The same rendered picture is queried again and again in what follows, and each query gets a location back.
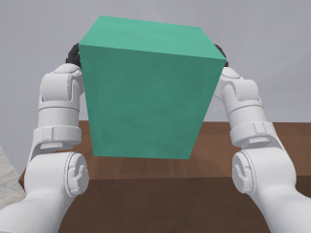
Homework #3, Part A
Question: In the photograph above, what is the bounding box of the right robot upper arm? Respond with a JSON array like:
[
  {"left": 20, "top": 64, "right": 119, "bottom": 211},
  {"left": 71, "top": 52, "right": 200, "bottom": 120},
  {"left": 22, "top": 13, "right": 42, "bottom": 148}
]
[{"left": 231, "top": 147, "right": 311, "bottom": 233}]

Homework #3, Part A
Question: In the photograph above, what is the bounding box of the robot right hand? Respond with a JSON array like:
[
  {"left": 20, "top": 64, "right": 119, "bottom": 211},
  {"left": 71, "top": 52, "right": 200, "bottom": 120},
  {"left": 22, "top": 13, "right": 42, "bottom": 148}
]
[{"left": 214, "top": 44, "right": 228, "bottom": 67}]

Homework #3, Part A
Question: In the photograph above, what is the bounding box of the robot right forearm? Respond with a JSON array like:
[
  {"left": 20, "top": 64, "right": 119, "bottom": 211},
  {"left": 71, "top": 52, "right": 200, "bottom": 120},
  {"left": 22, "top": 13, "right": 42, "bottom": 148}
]
[{"left": 213, "top": 67, "right": 296, "bottom": 185}]

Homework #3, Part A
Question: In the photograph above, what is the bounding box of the robot left hand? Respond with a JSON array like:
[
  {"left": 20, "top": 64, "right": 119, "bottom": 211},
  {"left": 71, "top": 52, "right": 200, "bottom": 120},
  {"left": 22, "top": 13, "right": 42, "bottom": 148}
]
[{"left": 65, "top": 43, "right": 82, "bottom": 71}]

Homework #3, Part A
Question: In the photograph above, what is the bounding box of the carton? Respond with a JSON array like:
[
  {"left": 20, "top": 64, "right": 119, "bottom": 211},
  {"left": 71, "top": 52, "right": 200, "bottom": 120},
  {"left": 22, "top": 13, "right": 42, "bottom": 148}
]
[{"left": 78, "top": 16, "right": 226, "bottom": 159}]

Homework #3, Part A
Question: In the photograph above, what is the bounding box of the left robot upper arm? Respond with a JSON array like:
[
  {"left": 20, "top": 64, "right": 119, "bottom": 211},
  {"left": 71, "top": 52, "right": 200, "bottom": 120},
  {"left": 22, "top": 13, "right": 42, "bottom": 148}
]
[{"left": 0, "top": 151, "right": 89, "bottom": 233}]

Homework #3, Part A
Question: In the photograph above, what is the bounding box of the robot left forearm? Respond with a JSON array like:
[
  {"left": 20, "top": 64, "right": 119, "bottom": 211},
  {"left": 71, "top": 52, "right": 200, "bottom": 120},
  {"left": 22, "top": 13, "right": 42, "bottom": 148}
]
[{"left": 23, "top": 63, "right": 85, "bottom": 193}]

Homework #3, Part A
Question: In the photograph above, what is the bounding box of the pedestal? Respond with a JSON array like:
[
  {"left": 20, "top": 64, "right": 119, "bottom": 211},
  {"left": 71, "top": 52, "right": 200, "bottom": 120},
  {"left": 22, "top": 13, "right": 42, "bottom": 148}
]
[{"left": 18, "top": 120, "right": 311, "bottom": 233}]

